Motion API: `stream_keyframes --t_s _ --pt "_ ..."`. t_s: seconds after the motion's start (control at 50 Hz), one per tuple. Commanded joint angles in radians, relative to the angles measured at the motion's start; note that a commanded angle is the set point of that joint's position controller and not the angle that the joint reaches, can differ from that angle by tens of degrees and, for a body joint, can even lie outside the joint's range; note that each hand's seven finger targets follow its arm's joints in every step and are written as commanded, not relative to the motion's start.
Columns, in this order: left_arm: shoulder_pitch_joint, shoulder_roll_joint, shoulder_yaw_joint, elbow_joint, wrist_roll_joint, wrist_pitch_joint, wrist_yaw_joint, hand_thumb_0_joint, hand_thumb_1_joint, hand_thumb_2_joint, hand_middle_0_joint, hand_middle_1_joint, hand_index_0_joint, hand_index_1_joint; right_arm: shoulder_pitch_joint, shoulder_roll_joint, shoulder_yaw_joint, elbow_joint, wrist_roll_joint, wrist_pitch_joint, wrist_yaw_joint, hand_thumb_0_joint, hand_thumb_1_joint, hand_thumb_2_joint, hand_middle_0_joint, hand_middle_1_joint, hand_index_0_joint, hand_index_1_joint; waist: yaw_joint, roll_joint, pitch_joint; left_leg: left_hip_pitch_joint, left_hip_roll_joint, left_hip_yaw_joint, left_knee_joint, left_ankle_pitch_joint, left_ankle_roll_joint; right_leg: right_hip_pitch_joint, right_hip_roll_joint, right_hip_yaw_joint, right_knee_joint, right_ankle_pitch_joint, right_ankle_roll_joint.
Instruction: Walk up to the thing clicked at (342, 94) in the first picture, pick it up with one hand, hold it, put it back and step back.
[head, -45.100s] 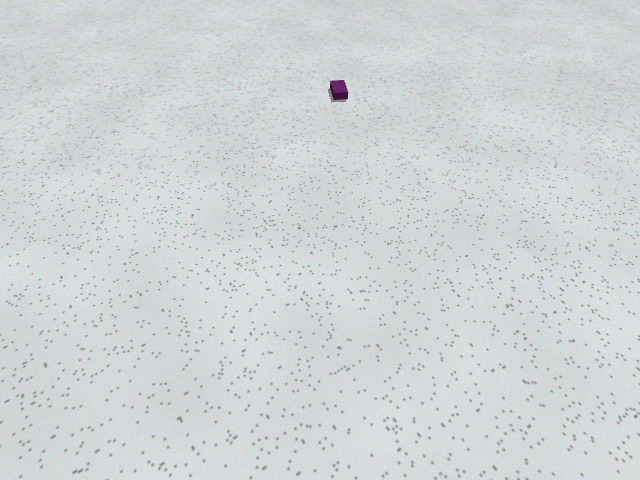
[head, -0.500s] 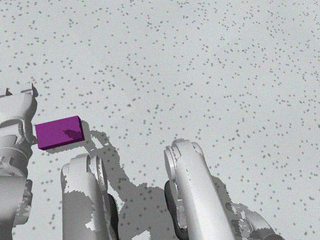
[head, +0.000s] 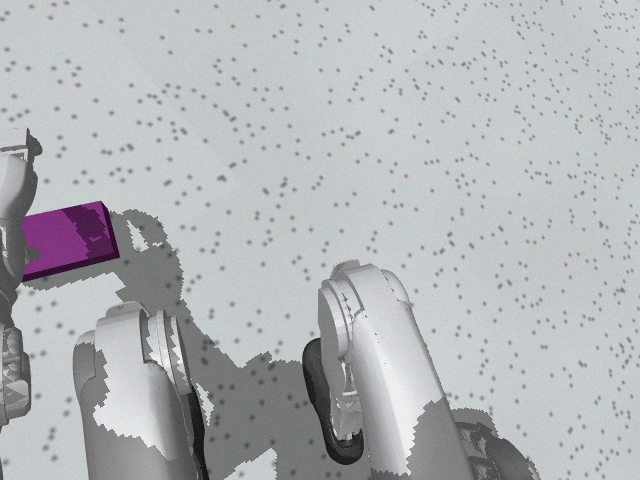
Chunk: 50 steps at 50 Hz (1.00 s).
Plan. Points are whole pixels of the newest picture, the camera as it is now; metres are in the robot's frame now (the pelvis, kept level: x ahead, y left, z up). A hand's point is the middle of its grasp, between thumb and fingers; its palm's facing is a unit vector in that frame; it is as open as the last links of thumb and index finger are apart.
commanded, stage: home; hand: left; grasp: from above
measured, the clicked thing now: (60, 241) +0.45 +0.28 -0.30
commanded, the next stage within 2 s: none
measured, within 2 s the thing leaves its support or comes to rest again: neither
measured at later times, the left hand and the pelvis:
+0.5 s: hand out of the picture +0.32 +0.26 +0.03, palm faces -0.30 -0.56 -0.77, open 8.4 cm; pelvis +0.01 +0.00 +0.15, yaw +4 degrees
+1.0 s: hand out of the picture +0.24 +0.22 +0.26, palm faces +0.11 -0.94 -0.32, open 7.4 cm; pelvis +0.05 +0.00 +0.33, yaw +7 degrees
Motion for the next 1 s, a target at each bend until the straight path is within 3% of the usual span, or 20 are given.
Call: stream_keyframes --t_s 0.0,0.04,0.08,0.1,0.12,0.18,0.2,0.22,0.24,0.26,0.32,0.36,0.38,0.42,0.5,0.54,0.66,0.78,0.92,0.98 --pt "-0.254 0.246 0.022 -0.256 -0.082 0.068 0.007 0.0 -0.411 0.89 -0.146 -0.929 -0.161 -0.9 0.18 -0.25 -0.116 -0.024 0.025 -0.008 0.001 0.0 -0.893 -0.892 0.2 0.3 0.2 0.3 0.062 0.442 -0.908 0.696 -0.009 0.097 -0.321 0.173 0.019 0.368 0.02 -0.073 -0.263 0.21 -0.071" --pt "-0.206 0.172 -0.023 -0.239 -0.109 0.095 -0.049 0.0 -0.251 0.961 -0.231 -0.769 -0.207 -0.751 0.217 -0.24 -0.129 -0.011 0.037 0.001 0.009 0.0 -0.888 -0.895 0.2 0.3 0.2 0.3 0.056 0.395 -0.892 0.699 -0.009 0.096 -0.336 0.207 0.023 0.394 0.023 -0.071 -0.282 0.242 -0.069" --pt "-0.205 0.189 -0.018 -0.3 -0.145 0.111 -0.101 0.0 -0.113 0.946 -0.226 -0.679 -0.204 -0.699 0.243 -0.235 -0.136 -0.009 0.056 0.013 0.011 0.0 -0.889 -0.895 0.2 0.3 0.2 0.3 0.071 0.34 -0.883 0.681 -0.011 0.1 -0.346 0.222 0.035 0.439 0.026 -0.059 -0.32 0.258 -0.065" --pt "-0.172 0.218 0.026 -0.367 -0.18 0.114 -0.125 0.0 -0.07 0.939 -0.223 -0.658 -0.203 -0.678 0.246 -0.248 -0.15 -0.038 0.068 0.014 0.008 0.0 -0.89 -0.895 0.2 0.3 0.2 0.3 0.09 0.323 -0.89 0.691 -0.011 0.095 -0.367 0.252 0.035 0.468 0.018 -0.056 -0.33 0.281 -0.062" --pt "-0.103 0.214 0.037 -0.382 -0.204 0.122 -0.151 0.0 0.008 0.944 -0.223 -0.636 -0.204 -0.654 0.242 -0.25 -0.159 -0.049 0.078 0.022 0.007 0.0 -0.89 -0.896 0.2 0.3 0.2 0.3 0.11 0.312 -0.907 0.707 -0.012 0.091 -0.388 0.263 0.034 0.503 0.017 -0.054 -0.341 0.283 -0.063" --pt "0.09 0.001 -0.091 -0.468 -0.303 0.143 -0.258 0.0 0.246 0.927 -0.216 -0.54 -0.202 -0.553 0.24 -0.222 -0.16 -0.072 0.11 0.039 0.009 0.0 -0.893 -0.897 0.2 0.3 0.2 0.3 0.096 0.202 -0.802 0.71 -0.014 0.061 -0.468 0.21 0.039 0.521 0.016 -0.052 -0.416 0.23 -0.058" --pt "0.082 0.069 -0.043 -0.619 -0.344 0.145 -0.282 0.0 0.318 0.906 -0.21 -0.499 -0.199 -0.51 0.225 -0.22 -0.165 -0.099 0.125 0.046 0.003 0.0 -0.894 -0.897 0.2 0.3 0.2 0.3 0.124 0.205 -0.85 0.723 -0.014 0.061 -0.492 0.196 0.045 0.569 0.018 -0.043 -0.443 0.227 -0.058" --pt "0.14 0.096 -0.01 -0.664 -0.379 0.154 -0.309 0.0 0.398 0.941 -0.216 -0.499 -0.205 -0.51 0.211 -0.219 -0.168 -0.126 0.135 0.053 -0.003 0.0 -0.894 -0.897 0.2 0.3 0.2 0.3 0.146 0.179 -0.869 0.721 -0.016 0.062 -0.513 0.172 0.049 0.616 0.018 -0.033 -0.464 0.216 -0.055" --pt "0.192 0.067 -0.02 -0.722 -0.424 0.161 -0.338 0.0 0.453 0.959 -0.218 -0.499 -0.208 -0.509 0.194 -0.217 -0.172 -0.148 0.144 0.059 -0.009 0.0 -0.894 -0.898 0.2 0.3 0.2 0.3 0.149 0.151 -0.844 0.709 -0.018 0.064 -0.533 0.147 0.051 0.639 0.016 -0.026 -0.499 0.201 -0.053" --pt "0.271 -0.009 -0.067 -0.747 -0.464 0.167 -0.366 0.0 0.516 0.98 -0.222 -0.496 -0.212 -0.506 0.17 -0.201 -0.168 -0.162 0.149 0.059 -0.015 0.0 -0.894 -0.898 0.2 0.3 0.2 0.3 0.138 0.111 -0.794 0.691 -0.017 0.069 -0.553 0.135 0.053 0.66 0.016 -0.023 -0.526 0.198 -0.048" --pt "0.335 -0.017 -0.039 -0.894 -0.564 0.17 -0.41 0.0 0.714 0.87 -0.196 -0.333 -0.194 -0.335 0.141 -0.181 -0.163 -0.186 0.166 0.059 -0.046 0.0 -0.898 -0.899 0.2 0.3 0.2 0.3 0.148 0.039 -0.707 0.678 -0.015 0.073 -0.598 0.08 0.06 0.712 0.015 0.001 -0.604 0.148 -0.046" --pt "0.333 0.004 -0.01 -1.032 -0.613 0.168 -0.424 0.0 0.864 0.891 -0.198 -0.302 -0.198 -0.302 0.11 -0.167 -0.169 -0.21 0.172 0.058 -0.062 0.0 -0.899 -0.9 0.2 0.3 0.2 0.3 0.172 0.074 -0.76 0.738 -0.013 0.088 -0.63 0.09 0.057 0.778 0.013 0.02 -0.647 0.149 -0.046" --pt "0.371 -0.037 -0.028 -1.05 -0.633 0.17 -0.428 0.0 0.899 0.901 -0.199 -0.299 -0.2 -0.299 0.095 -0.157 -0.168 -0.216 0.18 0.054 -0.069 0.0 -0.899 -0.9 0.2 0.3 0.2 0.3 0.168 0.081 -0.759 0.772 -0.011 0.086 -0.654 0.099 0.055 0.785 0.012 0.024 -0.657 0.16 -0.045" --pt "0.407 -0.085 -0.048 -1.102 -0.671 0.176 -0.426 0.0 0.9 0.899 -0.199 -0.297 -0.199 -0.297 0.068 -0.148 -0.163 -0.224 0.186 0.044 -0.086 0.0 -0.899 -0.9 0.2 0.3 0.2 0.3 0.167 0.105 -0.704 0.821 -0.008 0.084 -0.708 0.063 0.05 0.771 0.009 0.03 -0.697 0.125 -0.049" --pt "0.509 -0.115 -0.037 -1.225 -0.749 0.207 -0.414 0.0 0.9 0.899 -0.199 -0.297 -0.199 -0.297 0.027 -0.137 -0.158 -0.244 0.197 0.024 -0.123 0.0 -0.899 -0.9 0.2 0.3 0.2 0.3 0.18 0.153 -0.701 0.949 -0.005 0.09 -0.813 0.031 0.044 0.85 0.004 0.047 -0.787 0.093 -0.048" --pt "0.605 -0.163 -0.056 -1.24 -0.801 0.242 -0.423 0.0 0.899 0.899 -0.199 -0.297 -0.199 -0.297 0.008 -0.139 -0.155 -0.256 0.203 0.011 -0.141 0.0 -0.899 -0.9 0.2 0.3 0.2 0.3 0.179 0.153 -0.646 1.003 -0.001 0.066 -0.888 -0.009 0.04 0.861 0.001 0.039 -0.824 0.062 -0.045" --pt "0.794 -0.209 -0.065 -1.377 -0.976 0.35 -0.453 0.0 0.9 0.899 -0.199 -0.298 -0.199 -0.298 -0.053 -0.119 -0.128 -0.317 0.22 -0.018 -0.189 0.0 -0.9 -0.9 0.2 0.3 0.2 0.3 0.177 0.112 -0.57 1.133 -0.003 0.038 -1.049 -0.083 0.042 0.996 0.003 0.049 -0.977 0.007 -0.038" --pt "0.954 -0.242 -0.044 -1.478 -1.143 0.424 -0.454 0.0 0.9 0.899 -0.199 -0.299 -0.199 -0.298 -0.023 -0.083 -0.104 -0.336 0.226 -0.053 -0.233 0.0 -0.901 -0.9 0.2 0.3 0.2 0.3 0.164 0.096 -0.493 1.286 -0.007 0.059 -1.172 0.012 0.041 1.173 0.0 0.064 -1.139 0.065 -0.038" --pt "1.128 -0.321 -0.042 -1.561 -1.248 0.497 -0.455 0.0 0.9 0.899 -0.199 -0.299 -0.199 -0.299 0.045 -0.051 -0.077 -0.355 0.226 -0.085 -0.283 0.0 -0.901 -0.9 0.2 0.3 0.2 0.3 0.157 0.096 -0.415 1.475 -0.007 0.058 -1.329 0.204 0.035 1.39 -0.004 0.057 -1.304 0.223 -0.036" --pt "1.223 -0.345 -0.019 -1.612 -1.294 0.537 -0.458 0.0 0.9 0.899 -0.199 -0.298 -0.199 -0.298 0.072 -0.046 -0.067 -0.372 0.225 -0.095 -0.305 0.0 -0.9 -0.9 0.2 0.3 0.2 0.3 0.178 0.092 -0.388 1.563 -0.008 0.06 -1.401 0.261 0.031 1.476 -0.003 0.049 -1.375 0.268 -0.034"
